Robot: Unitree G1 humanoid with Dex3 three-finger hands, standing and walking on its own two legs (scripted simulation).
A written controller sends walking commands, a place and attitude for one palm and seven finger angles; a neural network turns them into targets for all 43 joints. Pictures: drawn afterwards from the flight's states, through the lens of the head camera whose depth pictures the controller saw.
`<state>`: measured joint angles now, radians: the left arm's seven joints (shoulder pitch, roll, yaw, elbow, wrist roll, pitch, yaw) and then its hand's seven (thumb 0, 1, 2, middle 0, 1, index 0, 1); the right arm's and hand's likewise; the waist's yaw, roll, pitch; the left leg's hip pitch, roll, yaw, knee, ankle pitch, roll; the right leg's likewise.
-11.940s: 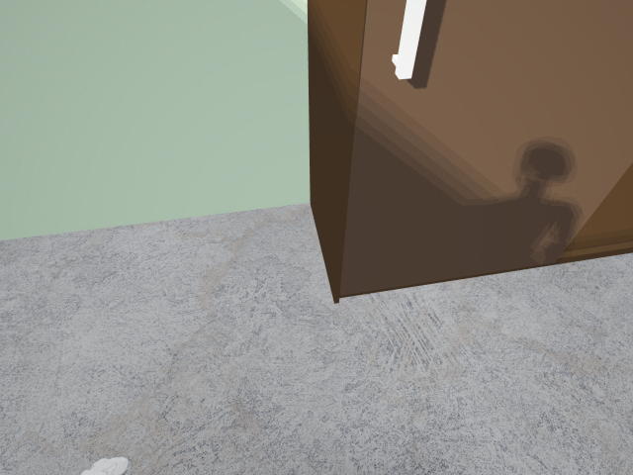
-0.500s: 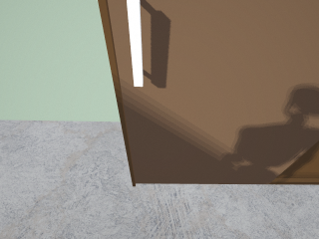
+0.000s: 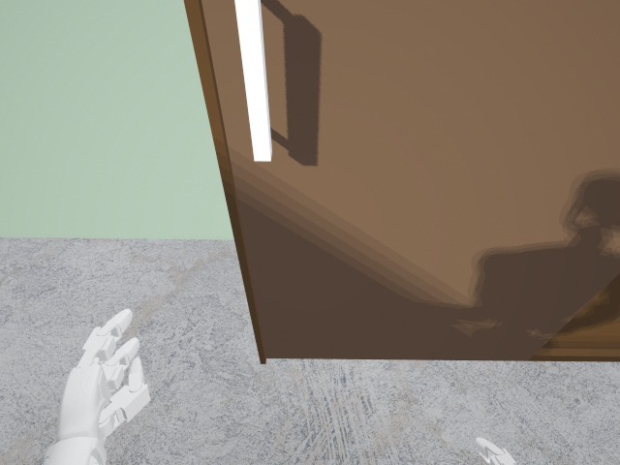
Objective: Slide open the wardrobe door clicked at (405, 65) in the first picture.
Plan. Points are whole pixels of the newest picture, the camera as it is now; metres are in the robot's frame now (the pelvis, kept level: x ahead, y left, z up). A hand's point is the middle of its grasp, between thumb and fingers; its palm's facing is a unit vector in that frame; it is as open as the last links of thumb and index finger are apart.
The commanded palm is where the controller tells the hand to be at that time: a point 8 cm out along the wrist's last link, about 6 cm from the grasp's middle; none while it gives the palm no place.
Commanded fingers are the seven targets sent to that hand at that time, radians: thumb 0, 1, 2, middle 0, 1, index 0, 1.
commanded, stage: raise the hand with hooked fingers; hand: left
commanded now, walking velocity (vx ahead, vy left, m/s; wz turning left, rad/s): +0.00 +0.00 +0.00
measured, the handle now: (258, 79) +0.54 +0.10 +0.24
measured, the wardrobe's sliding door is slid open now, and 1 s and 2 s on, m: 0.00 0.00 0.00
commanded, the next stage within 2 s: move the hooked fingers beside the handle in 1.92 s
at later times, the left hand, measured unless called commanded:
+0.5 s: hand (117, 381) +0.20 +0.22 +0.07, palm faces +0.01 -1.00 -0.08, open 10.2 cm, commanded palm +0.16 +0.28 +0.08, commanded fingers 0.00 0.08 0.55 -0.26 -0.82 -0.26 -0.82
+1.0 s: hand (29, 308) +0.22 +0.27 +0.18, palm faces +0.09 -0.99 -0.09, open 13.1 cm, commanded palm +0.19 +0.31 +0.19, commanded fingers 0.00 -0.50 0.30 -0.30 -1.20 -0.30 -1.20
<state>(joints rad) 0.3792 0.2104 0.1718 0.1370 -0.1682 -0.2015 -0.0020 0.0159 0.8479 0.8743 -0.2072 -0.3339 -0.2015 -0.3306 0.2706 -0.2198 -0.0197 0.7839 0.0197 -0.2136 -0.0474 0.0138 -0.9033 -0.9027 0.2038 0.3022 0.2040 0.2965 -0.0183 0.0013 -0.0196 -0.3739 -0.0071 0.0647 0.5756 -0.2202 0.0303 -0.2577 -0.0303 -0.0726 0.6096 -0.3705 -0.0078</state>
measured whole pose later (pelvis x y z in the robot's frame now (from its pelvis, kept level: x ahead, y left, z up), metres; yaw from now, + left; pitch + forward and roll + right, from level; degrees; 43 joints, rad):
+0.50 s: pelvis -0.02 -0.02 -0.02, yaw +1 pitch +3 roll -2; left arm 0.28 0.36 0.31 0.06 -0.37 -0.24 -0.41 0.01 0.30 0.65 -0.25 -0.68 -0.24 -0.68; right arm 0.24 -0.23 0.05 0.64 0.05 -0.28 -0.11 0.02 -0.90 -0.90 0.21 0.30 0.21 0.30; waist 0.03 0.04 -0.04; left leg -0.55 0.06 0.00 0.80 -0.30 0.00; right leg -0.39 0.03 -0.12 0.76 -0.43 -0.05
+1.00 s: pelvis -0.01 +0.00 +0.01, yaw +1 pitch -3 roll -2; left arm 0.08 0.42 0.41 -0.09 -0.38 0.08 -0.38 0.00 -0.28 0.40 -0.29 -1.06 -0.28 -1.05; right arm 0.20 -0.25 0.08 0.62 0.08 -0.28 -0.11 0.02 -0.90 -0.90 0.20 0.30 0.20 0.30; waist 0.07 0.04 -0.01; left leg -0.29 0.01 0.03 0.54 -0.19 0.04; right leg -0.13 0.00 -0.10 0.50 -0.30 -0.01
